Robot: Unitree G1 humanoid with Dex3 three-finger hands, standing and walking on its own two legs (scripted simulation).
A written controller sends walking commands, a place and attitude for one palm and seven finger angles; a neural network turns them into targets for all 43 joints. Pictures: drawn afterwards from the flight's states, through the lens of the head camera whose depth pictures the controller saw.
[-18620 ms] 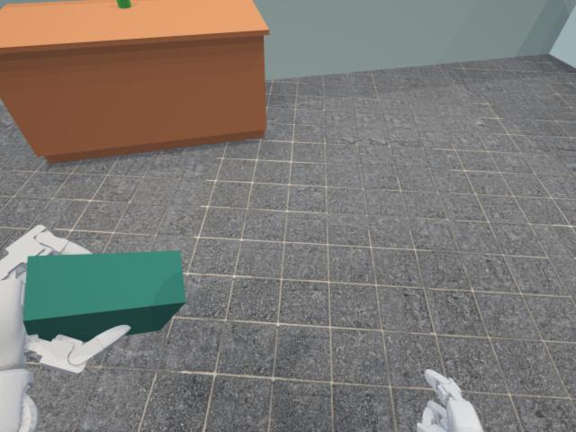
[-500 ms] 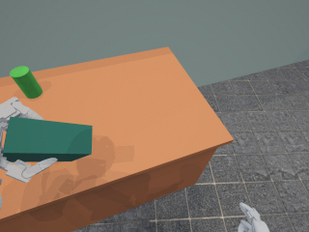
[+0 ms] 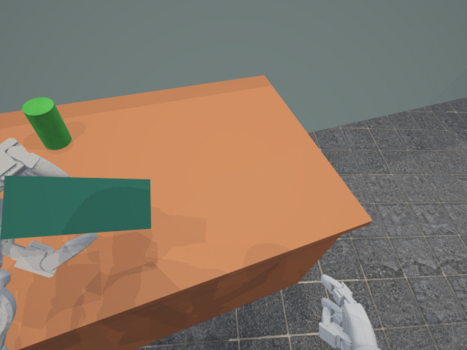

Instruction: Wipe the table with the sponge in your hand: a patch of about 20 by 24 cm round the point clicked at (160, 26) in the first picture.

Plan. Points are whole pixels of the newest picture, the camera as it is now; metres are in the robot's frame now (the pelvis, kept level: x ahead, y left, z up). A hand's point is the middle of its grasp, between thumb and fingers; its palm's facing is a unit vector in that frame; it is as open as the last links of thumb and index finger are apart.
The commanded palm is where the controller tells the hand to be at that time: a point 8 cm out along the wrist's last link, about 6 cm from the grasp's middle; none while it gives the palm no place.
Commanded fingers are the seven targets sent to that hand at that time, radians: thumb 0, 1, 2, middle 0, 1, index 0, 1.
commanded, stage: come to a stop and stand still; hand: left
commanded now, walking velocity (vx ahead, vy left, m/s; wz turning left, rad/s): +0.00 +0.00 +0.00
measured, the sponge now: (100, 209) +0.24 +0.21 +0.15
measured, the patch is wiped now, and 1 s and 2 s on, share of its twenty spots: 0.00 0.00 0.00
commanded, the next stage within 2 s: look again from close up in 0.20 s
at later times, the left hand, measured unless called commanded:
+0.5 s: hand (69, 237) +0.19 +0.22 +0.17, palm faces +0.39 -0.83 -0.40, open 10.0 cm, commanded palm +0.14 +0.25 +0.18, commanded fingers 0.00 0.10 1.30 -1.20 -1.60 -1.20 -1.60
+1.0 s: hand (73, 232) +0.20 +0.22 +0.17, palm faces +0.37 -0.77 -0.52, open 10.0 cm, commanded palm +0.13 +0.24 +0.18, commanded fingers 0.00 0.10 1.30 -1.20 -1.60 -1.20 -1.60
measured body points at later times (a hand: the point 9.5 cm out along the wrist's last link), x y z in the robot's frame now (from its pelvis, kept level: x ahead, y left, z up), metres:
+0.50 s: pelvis -0.02 -0.03 +0.00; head +0.01 -0.01 +0.45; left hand +0.17 +0.27 +0.19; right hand +0.16 -0.25 -0.07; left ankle -0.04 +0.05 -0.74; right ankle +0.04 -0.15 -0.74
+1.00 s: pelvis -0.03 -0.04 +0.00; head +0.00 -0.02 +0.45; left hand +0.17 +0.26 +0.20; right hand +0.13 -0.28 -0.08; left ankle -0.04 +0.05 -0.74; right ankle +0.04 -0.15 -0.74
